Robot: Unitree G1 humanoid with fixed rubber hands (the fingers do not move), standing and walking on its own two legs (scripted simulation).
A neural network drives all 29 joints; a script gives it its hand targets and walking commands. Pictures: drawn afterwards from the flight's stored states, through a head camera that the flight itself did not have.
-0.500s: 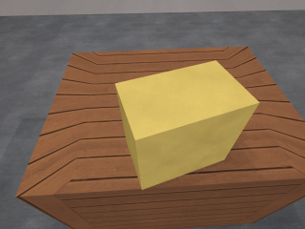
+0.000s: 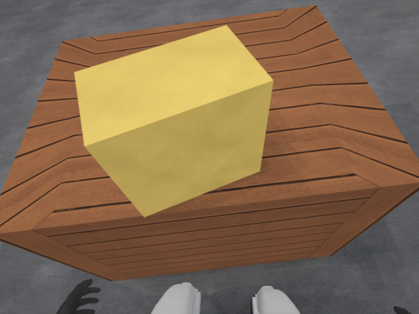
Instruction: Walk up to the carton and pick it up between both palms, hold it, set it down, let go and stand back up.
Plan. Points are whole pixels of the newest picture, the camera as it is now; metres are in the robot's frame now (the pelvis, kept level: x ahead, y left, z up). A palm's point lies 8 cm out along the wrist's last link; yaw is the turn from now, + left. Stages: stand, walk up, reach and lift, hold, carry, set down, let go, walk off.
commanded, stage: walk up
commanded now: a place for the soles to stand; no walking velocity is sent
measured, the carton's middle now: (181, 129) +0.44 +0.08 +0.07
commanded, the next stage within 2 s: none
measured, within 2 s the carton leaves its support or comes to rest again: neither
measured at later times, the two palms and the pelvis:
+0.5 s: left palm out of the picture -0.02 +0.29 -0.08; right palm out of the picture +0.11 -0.32 -0.10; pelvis -0.02 -0.03 +0.01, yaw +7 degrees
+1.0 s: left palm out of the picture +0.01 +0.35 -0.09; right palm out of the picture +0.12 -0.24 -0.08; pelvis -0.01 +0.03 +0.02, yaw +9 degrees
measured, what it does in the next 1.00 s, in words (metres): steps on the spot: left foot, then left foot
